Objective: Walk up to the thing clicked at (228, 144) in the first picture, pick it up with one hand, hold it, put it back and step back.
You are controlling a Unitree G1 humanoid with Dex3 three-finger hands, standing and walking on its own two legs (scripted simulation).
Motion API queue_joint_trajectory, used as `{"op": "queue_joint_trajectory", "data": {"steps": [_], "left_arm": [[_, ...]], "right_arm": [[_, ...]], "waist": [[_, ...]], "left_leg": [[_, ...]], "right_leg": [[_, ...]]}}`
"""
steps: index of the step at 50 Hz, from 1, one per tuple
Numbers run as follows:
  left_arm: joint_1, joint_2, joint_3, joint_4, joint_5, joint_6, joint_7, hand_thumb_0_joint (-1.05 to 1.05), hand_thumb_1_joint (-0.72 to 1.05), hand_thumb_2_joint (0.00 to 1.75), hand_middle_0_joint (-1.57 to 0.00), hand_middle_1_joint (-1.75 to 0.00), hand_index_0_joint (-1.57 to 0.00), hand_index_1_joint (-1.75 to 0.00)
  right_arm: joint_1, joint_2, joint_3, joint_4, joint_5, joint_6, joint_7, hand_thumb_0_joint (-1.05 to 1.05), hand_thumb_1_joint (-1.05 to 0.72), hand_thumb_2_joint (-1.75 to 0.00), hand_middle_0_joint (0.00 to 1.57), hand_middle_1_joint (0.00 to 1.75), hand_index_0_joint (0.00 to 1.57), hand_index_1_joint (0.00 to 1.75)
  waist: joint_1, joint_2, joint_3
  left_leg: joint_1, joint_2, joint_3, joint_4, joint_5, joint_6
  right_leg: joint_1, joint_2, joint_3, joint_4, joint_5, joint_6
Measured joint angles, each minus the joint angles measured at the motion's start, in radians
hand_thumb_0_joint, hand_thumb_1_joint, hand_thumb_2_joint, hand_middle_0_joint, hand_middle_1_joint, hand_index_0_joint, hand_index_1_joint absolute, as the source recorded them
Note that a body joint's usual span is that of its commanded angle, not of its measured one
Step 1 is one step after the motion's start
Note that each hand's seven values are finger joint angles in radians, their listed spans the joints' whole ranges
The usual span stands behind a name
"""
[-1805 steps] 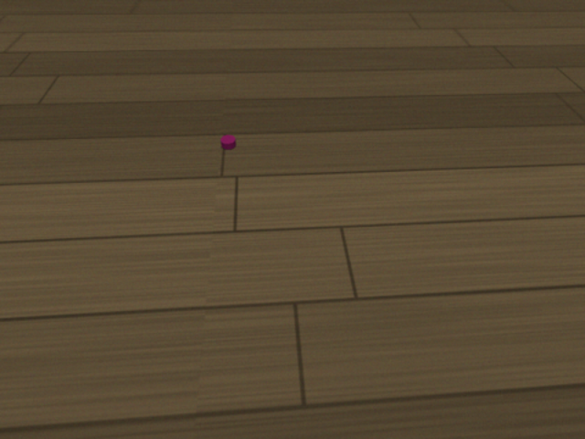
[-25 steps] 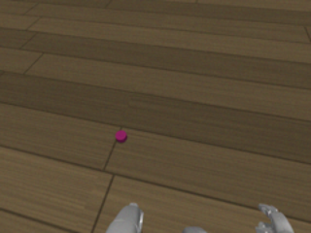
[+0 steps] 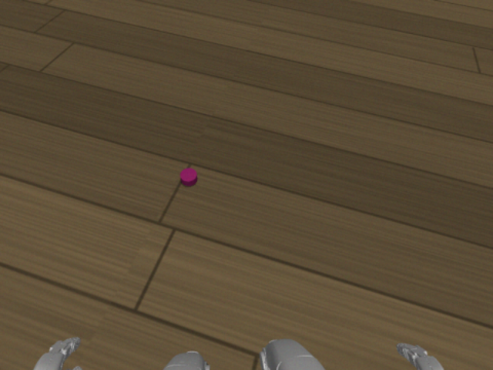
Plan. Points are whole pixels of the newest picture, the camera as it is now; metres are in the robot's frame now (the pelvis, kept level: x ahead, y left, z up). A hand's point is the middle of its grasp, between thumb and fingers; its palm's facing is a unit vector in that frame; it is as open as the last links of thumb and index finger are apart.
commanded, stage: step back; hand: left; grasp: from above
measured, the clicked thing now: (188, 177) +0.96 +0.22 -0.74
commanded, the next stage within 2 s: stand in 1.26 s
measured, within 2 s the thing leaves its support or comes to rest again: neither
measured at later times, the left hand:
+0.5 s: hand out of the picture -0.05 +0.29 -0.14, palm faces +0.04 -0.90 -0.43, open 7.4 cm
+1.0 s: hand out of the picture +0.02 +0.24 -0.13, palm faces +0.03 -0.93 -0.38, open 7.4 cm
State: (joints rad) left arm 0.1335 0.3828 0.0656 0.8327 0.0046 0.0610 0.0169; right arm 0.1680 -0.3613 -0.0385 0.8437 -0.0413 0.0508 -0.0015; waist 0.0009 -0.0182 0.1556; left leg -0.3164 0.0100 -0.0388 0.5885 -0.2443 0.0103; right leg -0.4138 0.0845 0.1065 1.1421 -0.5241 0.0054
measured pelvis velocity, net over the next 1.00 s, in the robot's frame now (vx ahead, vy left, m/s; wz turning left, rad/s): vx -0.06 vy -0.01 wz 0.03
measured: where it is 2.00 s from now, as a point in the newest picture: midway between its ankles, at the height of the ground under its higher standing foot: outside the picture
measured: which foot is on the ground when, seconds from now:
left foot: down 0.00-0.14, up 0.16-0.42, down 0.44-0.80, up 0.82-1.00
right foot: up 0.00-0.08, down 0.10-0.48, up 0.50-0.72, down 0.74-1.00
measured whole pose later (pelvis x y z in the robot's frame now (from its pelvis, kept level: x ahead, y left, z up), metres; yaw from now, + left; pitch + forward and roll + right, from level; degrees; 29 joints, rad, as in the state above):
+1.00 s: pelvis -0.06 -0.01 +0.00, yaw +2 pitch -2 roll +1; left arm 0.16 0.32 0.03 0.97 0.03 -0.05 -0.01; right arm 0.20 -0.39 -0.05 0.99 -0.02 0.01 0.00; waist 0.02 0.05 0.09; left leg -0.30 0.01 -0.06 0.74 -0.46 0.00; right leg -0.24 -0.02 -0.03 0.57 -0.28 -0.01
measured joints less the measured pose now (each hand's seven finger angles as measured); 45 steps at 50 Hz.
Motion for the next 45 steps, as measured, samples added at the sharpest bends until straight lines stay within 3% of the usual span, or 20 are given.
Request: {"op": "queue_joint_trajectory", "data": {"steps": [3,5,6,7,8,10,12,14,17,22,24,25,28,32,37,39,41,43,45], "left_arm": [[0.023,0.001,-0.004,0.015,0.005,-0.022,0.001,0.00,0.90,0.90,-0.20,-0.30,-0.20,-0.30],[0.045,0.001,-0.006,0.035,0.009,-0.042,0.001,0.00,0.90,0.90,-0.20,-0.30,-0.20,-0.30],[0.044,-0.014,-0.005,0.059,0.015,-0.051,0.004,0.00,0.90,0.90,-0.20,-0.30,-0.20,-0.30],[0.044,-0.034,-0.009,0.079,0.023,-0.055,0.004,0.00,0.90,0.90,-0.20,-0.30,-0.20,-0.30],[0.056,-0.045,-0.014,0.089,0.030,-0.059,0.001,0.00,0.90,0.90,-0.20,-0.30,-0.20,-0.30],[0.094,-0.046,-0.019,0.096,0.040,-0.063,-0.006,0.00,0.90,0.90,-0.20,-0.30,-0.20,-0.30],[0.120,-0.046,-0.016,0.109,0.038,-0.064,-0.005,0.00,0.90,0.90,-0.20,-0.30,-0.21,-0.30],[0.124,-0.046,-0.011,0.120,0.035,-0.065,-0.003,0.00,0.90,0.90,-0.21,-0.30,-0.21,-0.30],[0.117,-0.039,-0.006,0.110,0.040,-0.075,-0.008,0.00,0.90,0.90,-0.21,-0.30,-0.21,-0.30],[0.089,-0.013,0.005,0.083,0.045,-0.084,-0.023,0.00,0.90,0.90,-0.21,-0.30,-0.21,-0.30],[0.084,0.009,0.004,0.084,0.040,-0.075,-0.024,0.00,0.90,0.90,-0.20,-0.30,-0.21,-0.30],[0.092,0.015,0.004,0.088,0.035,-0.069,-0.023,0.00,0.90,0.90,-0.20,-0.30,-0.21,-0.30],[0.104,0.020,-0.002,0.125,0.028,-0.052,-0.028,0.00,0.90,0.90,-0.20,-0.30,-0.20,-0.30],[0.109,0.034,-0.001,0.134,0.022,-0.063,-0.041,0.00,0.90,0.90,-0.20,-0.30,-0.20,-0.30],[0.093,0.024,0.000,0.142,0.021,-0.079,-0.046,0.00,0.90,0.90,-0.20,-0.30,-0.20,-0.30],[0.077,0.001,-0.002,0.152,0.024,-0.092,-0.037,0.00,0.90,0.90,-0.20,-0.30,-0.20,-0.30],[0.066,-0.025,-0.008,0.154,0.030,-0.106,-0.029,0.00,0.90,0.90,-0.20,-0.30,-0.20,-0.30],[0.059,-0.036,-0.015,0.149,0.033,-0.108,-0.029,0.00,0.90,0.90,-0.20,-0.30,-0.20,-0.30],[0.049,-0.050,-0.021,0.146,0.030,-0.108,-0.028,0.00,0.90,0.90,-0.20,-0.30,-0.20,-0.30]], "right_arm": [[-0.046,-0.015,-0.006,-0.026,0.004,-0.004,0.002,0.01,-0.91,-0.89,0.20,0.30,0.20,0.30],[-0.077,-0.025,-0.008,-0.037,0.008,-0.002,0.006,0.01,-0.91,-0.89,0.20,0.30,0.20,0.30],[-0.094,-0.038,-0.012,-0.034,0.012,0.000,0.007,0.01,-0.91,-0.89,0.20,0.30,0.20,0.30],[-0.102,-0.050,-0.018,-0.026,0.016,0.004,0.006,0.01,-0.91,-0.89,0.20,0.30,0.20,0.30],[-0.096,-0.053,-0.021,-0.017,0.017,0.009,0.003,0.01,-0.91,-0.89,0.20,0.30,0.20,0.30],[-0.071,-0.038,-0.019,0.008,0.019,0.021,0.000,0.01,-0.91,-0.89,0.20,0.30,0.20,0.30],[-0.048,-0.033,-0.016,0.030,0.025,0.023,0.006,0.01,-0.91,-0.89,0.20,0.30,0.20,0.30],[-0.020,-0.038,-0.016,0.044,0.030,0.014,0.006,0.01,-0.91,-0.89,0.20,0.30,0.20,0.30],[0.021,-0.046,-0.018,0.070,0.023,0.008,0.010,0.01,-0.91,-0.89,0.20,0.30,0.20,0.30],[0.071,-0.041,-0.025,0.127,0.010,-0.010,0.025,0.01,-0.91,-0.89,0.20,0.30,0.20,0.30],[0.065,-0.018,-0.027,0.144,0.006,-0.027,0.027,0.01,-0.91,-0.89,0.20,0.30,0.20,0.30],[0.066,-0.008,-0.028,0.144,0.002,-0.037,0.027,0.01,-0.91,-0.89,0.20,0.30,0.20,0.30],[0.083,0.006,-0.024,0.129,0.000,-0.061,0.030,0.01,-0.91,-0.89,0.20,0.30,0.20,0.30],[0.091,0.016,-0.017,0.120,0.000,-0.072,0.028,0.01,-0.91,-0.89,0.20,0.30,0.20,0.30],[0.082,-0.002,-0.023,0.108,0.001,-0.066,0.026,0.01,-0.91,-0.89,0.20,0.30,0.20,0.30],[0.074,-0.021,-0.024,0.110,0.011,-0.054,0.020,0.01,-0.91,-0.89,0.20,0.30,0.20,0.30],[0.068,-0.028,-0.023,0.119,0.022,-0.040,0.008,0.01,-0.91,-0.89,0.20,0.30,0.20,0.30],[0.060,-0.020,-0.020,0.129,0.024,-0.032,0.002,0.01,-0.91,-0.89,0.20,0.30,0.20,0.30],[0.052,-0.021,-0.015,0.134,0.025,-0.036,0.003,0.01,-0.91,-0.89,0.20,0.30,0.20,0.30]], "waist": [[0.017,0.006,0.006],[0.026,0.013,0.006],[0.022,0.050,0.020],[0.010,0.097,0.032],[0.005,0.118,0.024],[0.039,0.092,-0.017],[0.053,0.070,-0.040],[0.039,0.070,-0.055],[0.032,0.081,-0.067],[0.026,0.073,-0.069],[0.037,0.019,-0.048],[0.041,-0.002,-0.048],[0.011,-0.002,-0.080],[0.001,-0.019,-0.090],[-0.011,-0.013,-0.080],[-0.014,0.030,-0.067],[-0.013,0.067,-0.068],[0.007,0.055,-0.078],[0.013,0.052,-0.078]], "left_leg": [[-0.044,0.011,0.022,0.012,0.026,-0.006],[-0.082,0.022,0.040,0.052,0.026,-0.019],[-0.094,0.045,0.026,0.082,0.022,-0.024],[-0.102,0.061,-0.009,0.106,0.010,-0.007],[-0.111,0.046,-0.047,0.132,-0.056,0.001],[-0.129,-0.020,-0.078,0.235,-0.194,-0.006],[-0.131,-0.066,-0.099,0.347,-0.208,-0.010],[-0.121,-0.084,-0.117,0.395,-0.185,-0.016],[-0.069,-0.063,-0.108,0.349,-0.178,-0.027],[0.064,-0.019,-0.034,0.066,-0.231,-0.024],[0.108,-0.049,-0.002,-0.025,-0.065,-0.018],[0.117,-0.059,0.014,-0.038,-0.043,-0.015],[0.116,-0.044,0.005,-0.044,-0.056,0.013],[0.141,-0.027,0.009,-0.088,-0.039,0.003],[0.141,-0.013,0.013,-0.051,-0.073,-0.021],[0.131,0.017,-0.002,0.012,-0.115,-0.034],[0.098,0.024,-0.044,0.101,-0.175,-0.014],[0.060,-0.012,-0.049,0.191,-0.262,-0.011],[0.032,-0.026,-0.043,0.232,-0.282,-0.007]], "right_leg": [[0.115,-0.045,-0.033,-0.235,0.009,0.012],[0.206,-0.069,-0.056,-0.463,0.077,0.010],[0.234,-0.048,-0.074,-0.517,0.109,-0.005],[0.250,-0.020,-0.098,-0.536,0.129,-0.016],[0.251,-0.012,-0.110,-0.537,0.138,-0.022],[0.223,-0.037,-0.079,-0.515,0.143,-0.032],[0.218,-0.063,-0.056,-0.528,0.162,-0.032],[0.216,-0.082,-0.068,-0.547,0.181,-0.026],[0.197,-0.093,-0.093,-0.550,0.194,-0.021],[0.169,-0.122,-0.145,-0.520,0.185,-0.012],[0.161,-0.158,-0.119,-0.485,0.174,-0.003],[0.147,-0.161,-0.097,-0.452,0.150,-0.010],[0.087,-0.116,-0.082,-0.304,0.039,-0.020],[0.049,-0.110,-0.086,-0.285,0.066,-0.022],[0.098,-0.115,-0.102,-0.489,0.123,-0.014],[0.137,-0.088,-0.123,-0.561,0.287,-0.015],[0.151,-0.068,-0.145,-0.563,0.279,-0.022],[0.149,-0.083,-0.131,-0.551,0.255,-0.029],[0.158,-0.098,-0.127,-0.562,0.250,-0.030]]}}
